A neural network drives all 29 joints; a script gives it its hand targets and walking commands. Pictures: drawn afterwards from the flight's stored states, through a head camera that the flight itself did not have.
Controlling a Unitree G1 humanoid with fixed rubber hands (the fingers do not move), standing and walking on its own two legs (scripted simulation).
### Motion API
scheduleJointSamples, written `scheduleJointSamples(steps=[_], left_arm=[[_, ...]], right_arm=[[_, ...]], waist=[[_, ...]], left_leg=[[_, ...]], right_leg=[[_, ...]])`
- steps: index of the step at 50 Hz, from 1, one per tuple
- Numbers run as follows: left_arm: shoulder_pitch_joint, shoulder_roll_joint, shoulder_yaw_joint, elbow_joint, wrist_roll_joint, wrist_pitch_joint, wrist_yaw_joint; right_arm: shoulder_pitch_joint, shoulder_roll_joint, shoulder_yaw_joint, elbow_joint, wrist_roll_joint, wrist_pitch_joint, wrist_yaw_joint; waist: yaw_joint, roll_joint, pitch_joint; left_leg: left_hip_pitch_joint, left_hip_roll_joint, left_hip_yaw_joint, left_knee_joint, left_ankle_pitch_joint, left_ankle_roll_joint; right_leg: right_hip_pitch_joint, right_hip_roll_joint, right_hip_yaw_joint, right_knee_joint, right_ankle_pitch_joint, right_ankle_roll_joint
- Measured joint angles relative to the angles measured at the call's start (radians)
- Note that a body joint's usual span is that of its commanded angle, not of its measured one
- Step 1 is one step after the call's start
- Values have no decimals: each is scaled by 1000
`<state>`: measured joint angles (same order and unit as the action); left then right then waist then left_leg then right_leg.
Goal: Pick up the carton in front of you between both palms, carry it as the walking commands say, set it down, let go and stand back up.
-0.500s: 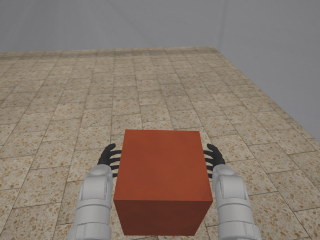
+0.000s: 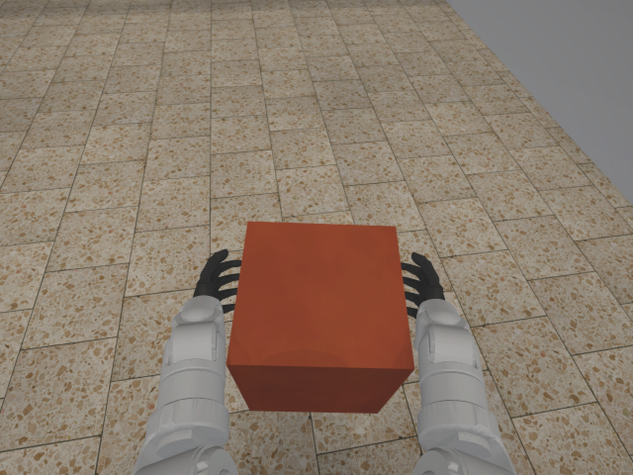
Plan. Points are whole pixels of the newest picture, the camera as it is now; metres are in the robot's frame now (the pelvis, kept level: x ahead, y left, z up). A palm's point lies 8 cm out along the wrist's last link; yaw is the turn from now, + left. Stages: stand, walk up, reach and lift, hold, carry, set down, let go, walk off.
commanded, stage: set down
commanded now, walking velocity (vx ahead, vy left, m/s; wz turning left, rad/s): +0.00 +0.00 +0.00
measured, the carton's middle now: (317, 325) +0.34 +0.00 -0.07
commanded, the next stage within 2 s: none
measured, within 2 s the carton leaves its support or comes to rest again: neither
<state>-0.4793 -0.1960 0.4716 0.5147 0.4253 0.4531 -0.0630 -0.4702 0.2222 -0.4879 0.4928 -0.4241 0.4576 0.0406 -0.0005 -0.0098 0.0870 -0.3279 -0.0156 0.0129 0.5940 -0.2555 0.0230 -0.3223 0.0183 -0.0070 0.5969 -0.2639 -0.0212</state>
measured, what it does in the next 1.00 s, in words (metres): lowers itself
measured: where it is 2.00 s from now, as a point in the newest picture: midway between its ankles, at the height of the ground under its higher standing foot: outside the picture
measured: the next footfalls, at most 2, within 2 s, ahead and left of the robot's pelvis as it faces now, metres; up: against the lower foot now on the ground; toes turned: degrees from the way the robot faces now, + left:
none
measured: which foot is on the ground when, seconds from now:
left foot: down 0.00-1.00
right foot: down 0.00-1.00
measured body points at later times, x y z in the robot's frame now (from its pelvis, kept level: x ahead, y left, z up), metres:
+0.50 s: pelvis -0.04 +0.00 -0.12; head +0.17 +0.02 +0.28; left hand +0.38 +0.17 -0.19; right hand +0.38 -0.14 -0.19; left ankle +0.04 +0.11 -0.73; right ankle +0.03 -0.11 -0.73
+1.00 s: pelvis -0.06 +0.00 -0.25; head +0.22 +0.02 +0.10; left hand +0.43 +0.17 -0.35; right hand +0.42 -0.14 -0.35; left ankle +0.04 +0.11 -0.73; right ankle +0.03 -0.11 -0.73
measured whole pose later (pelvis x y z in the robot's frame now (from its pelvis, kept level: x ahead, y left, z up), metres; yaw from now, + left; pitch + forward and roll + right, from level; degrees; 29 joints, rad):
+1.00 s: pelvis -0.06 +0.00 -0.25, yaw +0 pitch +45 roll -2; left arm -1.00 0.05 0.38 0.72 0.18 0.26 0.03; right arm -0.94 0.07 -0.49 0.62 -0.18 0.25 -0.09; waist -0.01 -0.01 -0.14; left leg -2.00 -0.03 -0.01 1.70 -0.49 0.02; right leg -1.97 0.05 0.00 1.71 -0.52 0.01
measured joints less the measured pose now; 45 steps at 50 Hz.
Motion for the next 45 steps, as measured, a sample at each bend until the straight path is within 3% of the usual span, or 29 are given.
scheduleJointSamples(steps=[4, 9, 11, 15, 20, 32, 45], left_arm=[[5, 17, -29, 7, -33, -134, 12], [6, 56, -86, 25, -128, -279, 50], [1, 70, -111, 31, -169, -319, 66], [-18, 95, -149, 33, -230, -360, 89], [-88, 115, -137, 69, -247, -346, 97], [-310, 154, -70, 174, -198, -253, 92], [-466, 217, -78, 195, -231, -208, 93]], right_arm=[[11, -7, 21, 2, 33, -137, -14], [11, -39, 79, 25, 129, -287, -54], [12, -57, 105, 27, 170, -328, -69], [-9, -84, 138, 31, 234, -370, -88], [-77, -91, 116, 62, 248, -357, -96], [-280, -107, 2, 129, 211, -259, -95], [-420, -139, -1, 124, 239, -214, -123]], waist=[[5, -3, 15], [2, 0, -9], [-3, 2, -42], [-1, 8, -122], [-1, -1, -197], [-7, -3, -260], [-5, -1, -248]], left_leg=[[-188, 1, 6, 73, -9, 1], [-463, -3, 4, 198, -30, 2], [-578, -11, -3, 259, -44, 1], [-775, -13, -14, 375, -74, -1], [-946, -16, -21, 500, -105, -4], [-1273, -18, -25, 778, -169, -6], [-1582, -16, -19, 1032, -219, -4]], right_leg=[[-190, 0, 5, 75, -9, 3], [-464, -2, 7, 200, -32, 8], [-573, 3, 24, 259, -9, 17], [-763, 15, 32, 378, -92, 21], [-931, 20, 30, 504, -124, 23], [-1253, 24, 15, 780, -191, 24], [-1560, 30, 9, 1032, -243, 31]])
